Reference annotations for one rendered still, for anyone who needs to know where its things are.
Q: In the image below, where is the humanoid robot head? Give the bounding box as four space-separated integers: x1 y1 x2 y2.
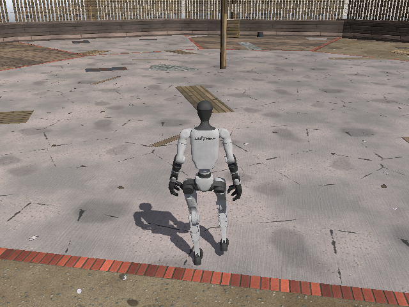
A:
194 100 216 130

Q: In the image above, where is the left robot forearm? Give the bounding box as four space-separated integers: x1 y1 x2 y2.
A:
170 155 181 183

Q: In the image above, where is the left robot upper arm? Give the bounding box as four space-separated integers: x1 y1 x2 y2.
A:
175 129 192 164

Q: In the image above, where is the right robot upper arm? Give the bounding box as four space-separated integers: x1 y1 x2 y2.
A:
218 128 235 164

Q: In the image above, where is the robot torso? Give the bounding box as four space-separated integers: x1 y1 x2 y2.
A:
190 126 220 192

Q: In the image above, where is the right robot forearm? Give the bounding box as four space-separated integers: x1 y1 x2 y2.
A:
228 154 241 185

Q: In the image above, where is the robot left hand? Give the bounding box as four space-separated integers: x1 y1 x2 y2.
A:
168 181 182 196

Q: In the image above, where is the robot right hand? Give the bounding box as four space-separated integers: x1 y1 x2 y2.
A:
228 183 242 201

